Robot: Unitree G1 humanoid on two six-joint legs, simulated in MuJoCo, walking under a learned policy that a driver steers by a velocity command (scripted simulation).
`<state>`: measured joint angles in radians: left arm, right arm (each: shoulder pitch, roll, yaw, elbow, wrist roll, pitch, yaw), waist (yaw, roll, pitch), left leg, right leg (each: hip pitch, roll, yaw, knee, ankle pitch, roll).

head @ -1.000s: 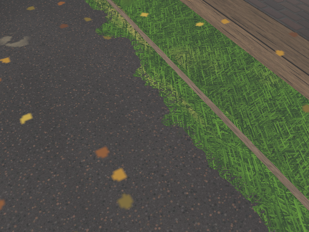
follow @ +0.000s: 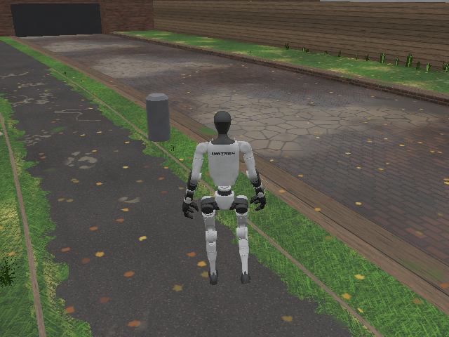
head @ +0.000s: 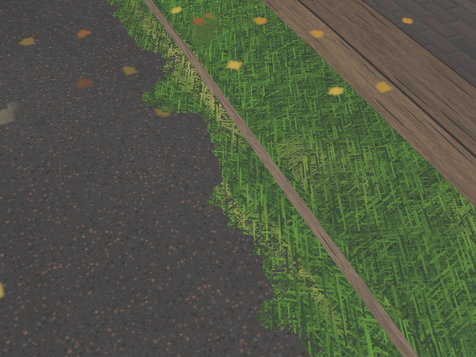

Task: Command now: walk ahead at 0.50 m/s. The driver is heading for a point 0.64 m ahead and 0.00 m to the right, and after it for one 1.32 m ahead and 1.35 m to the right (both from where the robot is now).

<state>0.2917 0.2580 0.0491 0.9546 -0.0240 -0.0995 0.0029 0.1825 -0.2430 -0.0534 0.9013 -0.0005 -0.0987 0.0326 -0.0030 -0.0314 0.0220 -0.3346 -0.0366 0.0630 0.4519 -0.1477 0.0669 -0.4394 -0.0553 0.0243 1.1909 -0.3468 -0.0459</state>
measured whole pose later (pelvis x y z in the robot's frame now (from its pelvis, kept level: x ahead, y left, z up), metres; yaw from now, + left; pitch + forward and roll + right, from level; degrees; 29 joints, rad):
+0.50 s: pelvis +0.28 -0.06 -0.01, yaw +0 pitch +2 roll +1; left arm 0.08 0.24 0.06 0.85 -0.01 -0.10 -0.03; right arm 0.35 -0.25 -0.05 1.01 0.03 -0.08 0.00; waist -0.03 0.01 0.03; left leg -0.25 0.01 -0.03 1.05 -0.46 0.04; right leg -0.44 0.00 -0.06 0.55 -0.15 -0.06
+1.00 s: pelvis +0.52 -0.02 -0.01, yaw -4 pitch +3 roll -1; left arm 0.34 0.26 0.06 0.97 -0.02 -0.05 0.02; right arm 0.00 -0.23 -0.05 0.85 -0.02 -0.09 0.01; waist 0.07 -0.01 0.05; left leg -0.50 0.03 0.03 0.53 -0.07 0.02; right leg -0.24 0.04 0.06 0.92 -0.56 0.02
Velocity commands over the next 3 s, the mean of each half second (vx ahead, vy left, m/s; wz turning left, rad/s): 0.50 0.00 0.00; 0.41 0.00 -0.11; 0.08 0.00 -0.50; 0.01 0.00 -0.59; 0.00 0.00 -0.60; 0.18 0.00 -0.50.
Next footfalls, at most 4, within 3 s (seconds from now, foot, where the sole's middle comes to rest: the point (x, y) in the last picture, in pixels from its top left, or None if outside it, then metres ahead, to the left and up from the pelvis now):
0.42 right None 0.40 -0.15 -0.77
0.94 left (212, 283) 0.69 0.08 -0.77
1.38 right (295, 319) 0.59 -0.16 -0.77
1.86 left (227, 283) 0.70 0.04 -0.77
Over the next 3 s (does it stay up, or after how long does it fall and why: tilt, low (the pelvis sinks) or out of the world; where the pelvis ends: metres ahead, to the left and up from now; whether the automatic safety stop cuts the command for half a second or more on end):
stays up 0.60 -0.14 0.01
